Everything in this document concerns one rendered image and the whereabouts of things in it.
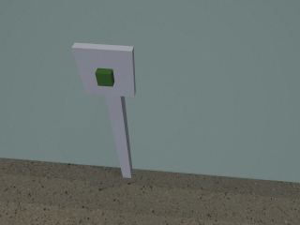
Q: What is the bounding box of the button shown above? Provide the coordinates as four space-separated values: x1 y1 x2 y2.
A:
95 68 114 87

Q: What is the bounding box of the panel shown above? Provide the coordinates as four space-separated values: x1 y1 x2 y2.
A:
71 42 136 178

